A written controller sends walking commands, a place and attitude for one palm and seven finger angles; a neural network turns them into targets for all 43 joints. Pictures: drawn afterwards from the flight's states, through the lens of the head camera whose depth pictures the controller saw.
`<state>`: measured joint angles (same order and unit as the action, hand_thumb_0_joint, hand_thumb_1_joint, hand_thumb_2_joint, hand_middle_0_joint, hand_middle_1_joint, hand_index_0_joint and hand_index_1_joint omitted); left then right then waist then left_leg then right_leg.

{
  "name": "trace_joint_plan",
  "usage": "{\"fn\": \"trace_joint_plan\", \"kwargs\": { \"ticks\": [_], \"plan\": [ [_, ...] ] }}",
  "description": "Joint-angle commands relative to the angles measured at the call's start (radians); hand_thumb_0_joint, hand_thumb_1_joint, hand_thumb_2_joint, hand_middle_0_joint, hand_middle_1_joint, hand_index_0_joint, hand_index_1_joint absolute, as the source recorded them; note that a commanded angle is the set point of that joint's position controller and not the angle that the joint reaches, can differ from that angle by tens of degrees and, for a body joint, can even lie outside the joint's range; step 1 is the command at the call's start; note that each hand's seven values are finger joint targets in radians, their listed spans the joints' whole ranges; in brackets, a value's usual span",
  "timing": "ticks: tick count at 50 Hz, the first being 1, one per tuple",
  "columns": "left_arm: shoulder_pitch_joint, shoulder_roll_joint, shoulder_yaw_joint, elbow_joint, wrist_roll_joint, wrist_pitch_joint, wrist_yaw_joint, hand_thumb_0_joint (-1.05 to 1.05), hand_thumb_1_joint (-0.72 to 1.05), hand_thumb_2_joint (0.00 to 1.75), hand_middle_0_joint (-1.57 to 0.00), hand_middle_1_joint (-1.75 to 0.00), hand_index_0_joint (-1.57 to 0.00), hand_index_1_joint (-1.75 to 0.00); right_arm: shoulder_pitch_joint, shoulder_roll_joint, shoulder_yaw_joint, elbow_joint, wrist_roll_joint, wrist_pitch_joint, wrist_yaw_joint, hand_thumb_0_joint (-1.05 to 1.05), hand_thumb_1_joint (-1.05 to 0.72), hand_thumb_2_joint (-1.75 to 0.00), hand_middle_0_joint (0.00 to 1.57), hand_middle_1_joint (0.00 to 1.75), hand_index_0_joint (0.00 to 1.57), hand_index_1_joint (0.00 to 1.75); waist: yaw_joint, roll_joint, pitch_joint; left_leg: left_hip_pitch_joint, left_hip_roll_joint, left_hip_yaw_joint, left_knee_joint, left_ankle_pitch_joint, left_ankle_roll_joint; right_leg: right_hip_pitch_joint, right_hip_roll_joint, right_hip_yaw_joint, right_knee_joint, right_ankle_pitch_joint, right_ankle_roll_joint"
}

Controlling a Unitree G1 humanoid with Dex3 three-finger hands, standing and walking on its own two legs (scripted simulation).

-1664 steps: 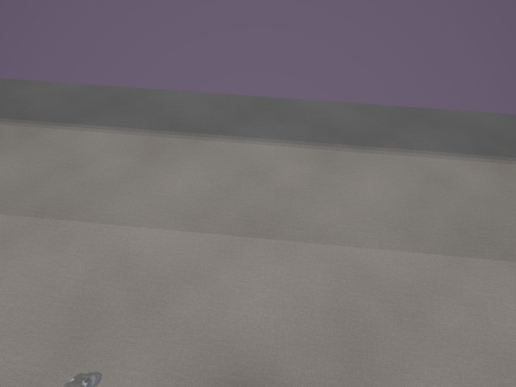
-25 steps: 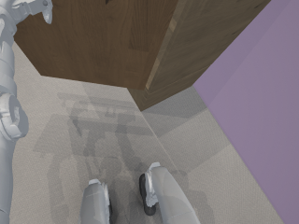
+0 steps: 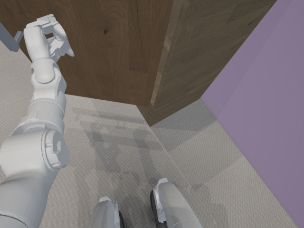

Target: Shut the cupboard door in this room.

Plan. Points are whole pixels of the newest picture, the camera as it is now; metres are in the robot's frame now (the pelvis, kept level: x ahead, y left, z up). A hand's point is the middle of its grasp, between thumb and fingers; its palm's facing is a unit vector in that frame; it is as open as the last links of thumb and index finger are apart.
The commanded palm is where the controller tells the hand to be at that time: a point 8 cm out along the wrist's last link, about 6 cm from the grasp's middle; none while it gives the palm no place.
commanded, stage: pull the fist back off the door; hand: left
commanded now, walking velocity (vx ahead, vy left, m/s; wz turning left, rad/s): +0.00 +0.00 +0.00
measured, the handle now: (2, 23) +0.65 +0.26 +0.05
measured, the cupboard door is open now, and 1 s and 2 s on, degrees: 51 51 51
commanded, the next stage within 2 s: draw the hand back to the body in 0.42 s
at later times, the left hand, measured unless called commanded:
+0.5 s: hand (72, 71) +0.49 +0.11 +0.05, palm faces +0.16 -0.99 -0.04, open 3.1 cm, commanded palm +0.46 +0.15 +0.06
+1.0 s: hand (21, 100) +0.38 +0.16 +0.14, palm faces +0.17 -0.99 -0.04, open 3.1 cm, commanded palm +0.33 +0.21 +0.15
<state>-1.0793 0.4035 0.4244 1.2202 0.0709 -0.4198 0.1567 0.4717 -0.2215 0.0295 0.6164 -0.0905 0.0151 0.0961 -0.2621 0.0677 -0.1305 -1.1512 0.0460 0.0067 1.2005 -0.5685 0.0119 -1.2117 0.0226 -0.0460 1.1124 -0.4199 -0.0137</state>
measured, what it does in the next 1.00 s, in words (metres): rises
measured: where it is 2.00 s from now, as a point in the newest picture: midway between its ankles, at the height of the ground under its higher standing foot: outside the picture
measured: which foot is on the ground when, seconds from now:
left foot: down 0.00-1.00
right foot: down 0.00-1.00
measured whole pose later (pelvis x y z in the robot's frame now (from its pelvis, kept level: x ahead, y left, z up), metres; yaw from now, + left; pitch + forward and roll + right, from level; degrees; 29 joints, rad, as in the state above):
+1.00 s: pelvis +0.01 -0.01 +0.06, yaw +2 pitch +12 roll +0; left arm -0.31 0.19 0.18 0.55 -0.13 -0.39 0.03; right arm 0.34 -0.26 -0.01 0.61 0.02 0.00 -0.02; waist -0.06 0.03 -0.10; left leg -0.60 0.02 0.01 0.85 -0.45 0.00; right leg -0.68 0.00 -0.04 0.82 -0.34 -0.02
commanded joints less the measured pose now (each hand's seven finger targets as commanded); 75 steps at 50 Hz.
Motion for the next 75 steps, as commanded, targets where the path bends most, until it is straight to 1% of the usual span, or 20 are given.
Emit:
{"fn": "trace_joint_plan", "kwargs": {
  "ticks": [1,4,7,9,12,14,15,17,21,27,29,32,35,38,45,52,53,55,59,75],
  "plan": [
    [-0.299,0.138,-0.036,-0.188,-0.024,-0.104,-0.016,0.00,0.90,0.90,-1.30,-1.50,-1.30,-1.50,0.191,-0.187,-0.082,-0.022,0.009,-0.002,-0.016,0.00,-0.90,-0.90,0.20,0.30,0.20,0.30,0.031,0.016,-0.527,0.210,-0.045,-0.015,-0.132,0.431,0.010,0.546,0.007,0.037,-0.109,0.450,-0.006],
    [-0.286,0.067,-0.082,-0.194,-0.050,-0.113,-0.033,0.00,0.90,0.90,-1.30,-1.50,-1.30,-1.50,0.169,-0.188,-0.093,-0.014,0.018,0.001,-0.023,0.00,-0.90,-0.90,0.20,0.30,0.20,0.30,0.022,-0.016,-0.484,0.230,-0.048,-0.010,-0.145,0.389,0.011,0.518,0.004,0.036,-0.131,0.397,0.000],
    [-0.335,0.009,-0.129,-0.274,-0.069,-0.152,-0.036,0.00,0.90,0.90,-1.30,-1.50,-1.30,-1.50,0.147,-0.184,-0.101,-0.008,0.017,-0.003,-0.031,0.00,-0.90,-0.90,0.20,0.30,0.20,0.30,0.021,0.033,-0.524,0.305,-0.049,-0.018,-0.139,0.420,0.006,0.482,-0.001,0.029,-0.117,0.400,0.000],
    [-0.308,0.014,-0.124,-0.299,-0.069,-0.176,-0.032,0.00,0.90,0.90,-1.30,-1.50,-1.30,-1.50,0.131,-0.184,-0.106,-0.003,0.016,-0.002,-0.033,0.00,-0.90,-0.90,0.20,0.30,0.20,0.30,0.042,0.062,-0.542,0.344,-0.049,-0.023,-0.141,0.448,-0.002,0.478,-0.003,0.025,-0.109,0.402,-0.004],
    [-0.315,-0.039,-0.176,-0.331,-0.061,-0.198,-0.023,0.00,0.90,0.90,-1.30,-1.50,-1.30,-1.50,0.107,-0.181,-0.110,0.002,0.017,0.000,-0.038,0.00,-0.90,-0.90,0.20,0.30,0.20,0.30,0.034,0.068,-0.552,0.385,-0.048,-0.030,-0.138,0.469,-0.003,0.451,-0.007,0.020,-0.100,0.405,-0.002],
    [-0.252,-0.057,-0.184,-0.335,-0.058,-0.201,-0.014,0.00,0.90,0.90,-1.30,-1.50,-1.30,-1.50,0.084,-0.178,-0.111,-0.005,0.020,0.003,-0.037,0.00,-0.90,-0.90,0.20,0.30,0.20,0.30,0.062,0.092,-0.555,0.410,-0.048,-0.031,-0.148,0.482,-0.011,0.448,-0.008,0.014,-0.099,0.393,-0.007],
    [-0.240,-0.075,-0.191,-0.339,-0.063,-0.200,-0.008,0.00,0.90,0.90,-1.30,-1.50,-1.30,-1.50,0.075,-0.177,-0.111,-0.009,0.021,0.005,-0.038,0.00,-0.90,-0.90,0.20,0.30,0.20,0.30,0.061,0.056,-0.550,0.399,-0.050,-0.028,-0.151,0.473,-0.008,0.468,-0.008,0.015,-0.104,0.396,-0.005],
    [-0.185,-0.060,-0.170,-0.331,-0.065,-0.199,0.005,0.00,0.90,0.90,-1.30,-1.50,-1.30,-1.50,0.059,-0.178,-0.110,-0.015,0.025,0.009,-0.043,0.00,-0.90,-0.90,0.20,0.30,0.20,0.30,0.077,0.030,-0.539,0.390,-0.049,-0.030,-0.158,0.482,-0.010,0.478,-0.008,0.013,-0.099,0.405,-0.005],
    [-0.274,-0.008,-0.146,-0.315,-0.044,-0.203,0.036,0.00,0.90,0.90,-1.30,-1.50,-1.30,-1.50,0.035,-0.178,-0.102,-0.015,0.023,0.009,-0.057,0.00,-0.90,-0.90,0.20,0.30,0.20,0.30,0.057,-0.017,-0.471,0.295,-0.060,-0.022,-0.167,0.344,0.004,0.492,-0.012,0.030,-0.114,0.334,0.000],
    [-0.289,-0.044,-0.181,-0.226,-0.038,-0.213,0.031,0.00,0.90,0.90,-1.30,-1.50,-1.30,-1.50,0.009,-0.178,-0.094,-0.006,0.019,-0.009,-0.061,0.00,-0.90,-0.90,0.20,0.30,0.20,0.30,0.042,-0.003,-0.483,0.290,-0.061,-0.034,-0.162,0.305,-0.002,0.441,-0.016,0.024,-0.104,0.280,-0.002],
    [-0.199,0.017,-0.118,-0.286,-0.055,-0.203,0.018,0.00,0.90,0.90,-1.30,-1.50,-1.30,-1.50,0.009,-0.183,-0.097,-0.033,0.025,-0.005,-0.060,0.00,-0.90,-0.90,0.20,0.30,0.20,0.30,0.099,0.004,-0.571,0.328,-0.063,-0.018,-0.180,0.349,-0.003,0.532,-0.014,0.032,-0.111,0.325,-0.005],
    [-0.045,0.029,-0.103,-0.429,-0.088,-0.172,-0.015,0.00,0.90,0.90,-1.30,-1.50,-1.30,-1.50,0.007,-0.174,-0.096,-0.078,0.044,0.002,-0.062,0.00,-0.90,-0.90,0.20,0.30,0.20,0.30,0.160,0.018,-0.648,0.405,-0.060,-0.007,-0.227,0.439,-0.008,0.653,-0.011,0.033,-0.133,0.416,-0.008],
    [0.118,-0.015,-0.135,-0.563,-0.134,-0.108,-0.046,0.00,0.90,0.90,-1.30,-1.50,-1.30,-1.50,-0.004,-0.165,-0.095,-0.112,0.070,0.005,-0.070,0.00,-0.90,-0.90,0.20,0.30,0.20,0.30,0.169,-0.104,-0.557,0.384,-0.060,0.014,-0.294,0.408,0.005,0.783,-0.005,0.039,-0.215,0.444,-0.001],
    [0.177,-0.023,-0.148,-0.691,-0.167,-0.075,-0.059,0.00,0.90,0.90,-1.30,-1.50,-1.30,-1.50,-0.032,-0.166,-0.095,-0.120,0.090,-0.004,-0.093,0.00,-0.90,-0.90,0.20,0.30,0.20,0.30,0.169,-0.134,-0.453,0.404,-0.059,0.022,-0.354,0.324,0.012,0.809,-0.007,0.046,-0.290,0.366,0.007],
    [0.383,-0.071,-0.224,-0.832,-0.186,-0.054,-0.111,0.00,0.90,0.90,-1.30,-1.50,-1.30,-1.50,-0.109,-0.153,-0.084,-0.114,0.108,-0.050,-0.121,0.00,-0.90,-0.90,0.20,0.30,0.20,0.30,0.189,-0.054,-0.264,0.533,-0.058,0.024,-0.463,0.274,0.010,0.811,-0.012,0.033,-0.389,0.268,-0.001],
    [0.633,-0.064,-0.211,-1.043,-0.258,0.043,-0.186,0.00,0.90,0.90,-1.16,-1.35,-1.16,-1.35,-0.212,-0.144,-0.070,-0.168,0.135,-0.088,-0.138,0.00,-0.90,-0.90,0.20,0.30,0.20,0.30,0.247,-0.046,-0.200,0.647,-0.058,0.017,-0.551,0.353,0.008,0.913,-0.020,0.019,-0.444,0.331,-0.007],
    [0.684,0.040,-0.258,-1.088,-0.146,0.094,-0.138,0.00,0.90,0.90,-1.13,-1.32,-1.13,-1.32,-0.249,-0.129,-0.078,-0.176,0.139,-0.054,-0.154,0.00,-0.90,-0.90,0.20,0.30,0.20,0.30,0.251,-0.088,-0.237,0.707,-0.063,0.027,-0.597,0.370,0.015,0.996,-0.043,0.058,-0.485,0.316,-0.002],
    [0.726,-0.007,-0.287,-1.190,-0.139,0.156,-0.102,0.00,0.90,0.90,-1.08,-1.26,-1.08,-1.26,-0.294,-0.120,-0.065,-0.202,0.139,-0.041,-0.174,0.00,-0.90,-0.90,0.20,0.30,0.20,0.30,0.250,-0.044,-0.159,0.757,-0.060,0.023,-0.641,0.381,0.016,1.004,-0.047,0.044,-0.531,0.308,-0.004],
    [0.781,0.005,-0.282,-1.279,-0.127,0.230,-0.069,0.00,0.90,0.90,-0.97,-1.14,-0.97,-1.14,-0.339,-0.115,-0.042,-0.197,0.136,-0.039,-0.203,0.00,-0.90,-0.90,0.20,0.30,0.20,0.30,0.253,-0.059,-0.064,0.858,-0.053,0.009,-0.716,0.408,0.019,1.027,-0.038,0.023,-0.603,0.311,-0.005],
    [1.194,0.068,-0.127,-1.666,-0.121,0.316,-0.048,0.00,0.90,0.90,-0.53,-0.66,-0.53,-0.66,-0.387,-0.092,-0.018,-0.178,0.099,-0.110,-0.184,0.00,-0.90,-0.90,0.20,0.30,0.20,0.30,0.303,-0.008,0.004,1.038,-0.035,-0.008,-0.842,0.667,-0.004,1.202,-0.036,-0.009,-0.711,0.471,-0.003]
  ]
}}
